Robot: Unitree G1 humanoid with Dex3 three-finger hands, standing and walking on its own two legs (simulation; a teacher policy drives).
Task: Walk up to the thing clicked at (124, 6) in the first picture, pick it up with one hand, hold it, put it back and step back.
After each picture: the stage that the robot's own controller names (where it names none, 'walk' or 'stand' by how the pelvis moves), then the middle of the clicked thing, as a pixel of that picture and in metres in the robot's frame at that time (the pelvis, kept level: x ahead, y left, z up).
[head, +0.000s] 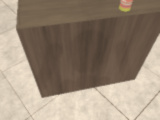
stand; out of the picture +0.90 -0.24 +0.04
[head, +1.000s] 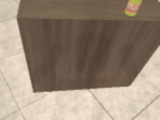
walk; (133, 3) +0.86 -0.27 +0.06
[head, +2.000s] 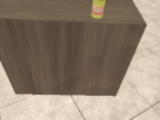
walk; (98, 6) +0.84 -0.04 +0.09
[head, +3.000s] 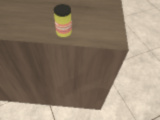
walk; (63, 21) +0.57 +0.14 +0.06
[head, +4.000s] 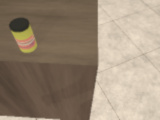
stand; (24, 35) +0.48 +0.24 +0.07
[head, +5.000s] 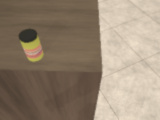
walk; (31, 45) +0.48 +0.22 +0.05
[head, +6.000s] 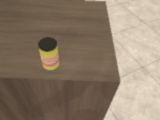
stand; (49, 54) +0.45 +0.14 +0.04
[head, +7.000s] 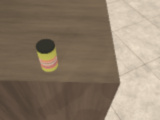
stand; (47, 55) +0.44 +0.14 +0.04
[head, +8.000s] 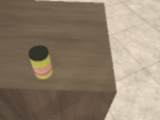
stand; (41, 62) +0.41 +0.17 +0.04
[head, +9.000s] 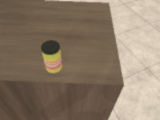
stand; (52, 57) +0.44 +0.13 +0.04
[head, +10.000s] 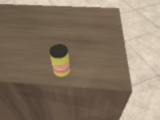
rise first; (60, 60) +0.43 +0.12 +0.04
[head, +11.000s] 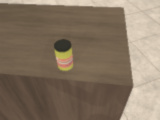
go down; (64, 55) +0.46 +0.12 +0.05
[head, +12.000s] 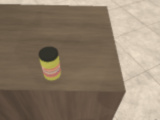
go down; (50, 64) +0.42 +0.12 +0.05
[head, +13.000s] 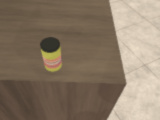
close in; (51, 55) +0.44 +0.11 +0.05
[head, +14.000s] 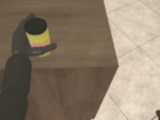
close; (39, 38) +0.46 +0.12 +0.09
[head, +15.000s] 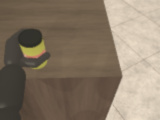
lift; (34, 49) +0.40 +0.15 +0.13
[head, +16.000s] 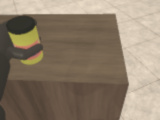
lift; (26, 41) +0.33 +0.17 +0.25
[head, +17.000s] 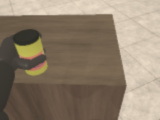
hold; (31, 52) +0.33 +0.16 +0.21
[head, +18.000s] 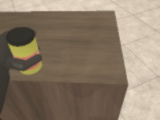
hold; (25, 51) +0.32 +0.17 +0.22
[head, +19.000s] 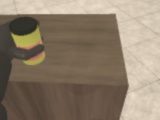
crouch; (29, 42) +0.33 +0.16 +0.24
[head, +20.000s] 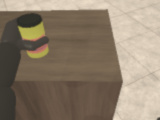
crouch; (34, 36) +0.39 +0.15 +0.22
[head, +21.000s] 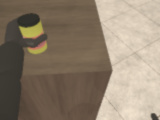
lower; (33, 34) +0.47 +0.13 +0.12
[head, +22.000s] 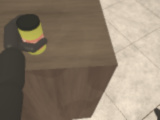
lower; (32, 35) +0.47 +0.13 +0.10
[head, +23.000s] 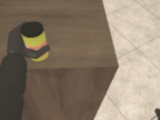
lower; (35, 42) +0.45 +0.13 +0.09
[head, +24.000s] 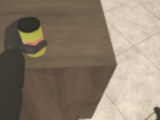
lower; (32, 37) +0.46 +0.14 +0.09
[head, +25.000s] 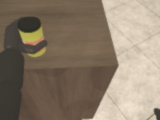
loosen; (32, 37) +0.46 +0.14 +0.09
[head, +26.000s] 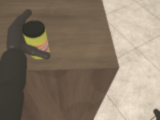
withdraw; (37, 40) +0.46 +0.13 +0.09
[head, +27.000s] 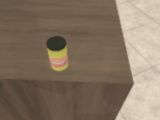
sink last; (58, 54) +0.44 +0.11 +0.07
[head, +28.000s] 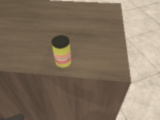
stand; (62, 51) +0.46 +0.13 +0.05
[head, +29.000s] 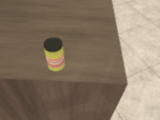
stand; (54, 54) +0.44 +0.12 +0.05
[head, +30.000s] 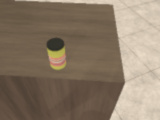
stand; (56, 54) +0.47 +0.12 +0.04
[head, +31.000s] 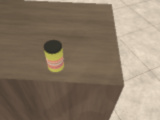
stand; (54, 56) +0.45 +0.13 +0.04
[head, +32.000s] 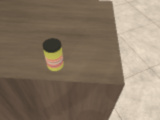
stand; (53, 55) +0.45 +0.13 +0.04
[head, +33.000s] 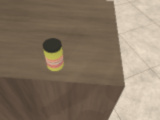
stand; (53, 55) +0.44 +0.14 +0.04
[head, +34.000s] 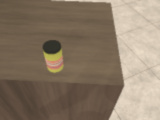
stand; (53, 56) +0.44 +0.14 +0.04
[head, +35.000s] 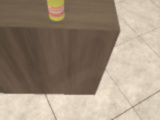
walk; (55, 4) +0.64 +0.14 +0.06
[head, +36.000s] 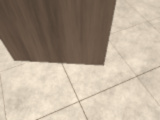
walk; out of the picture +1.01 +0.11 +0.06
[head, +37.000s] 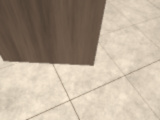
stand; out of the picture +1.06 +0.13 +0.05
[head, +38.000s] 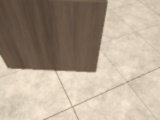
stand; out of the picture +1.05 +0.13 +0.04
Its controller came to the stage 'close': yes
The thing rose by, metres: 0.21
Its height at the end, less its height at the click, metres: +0.00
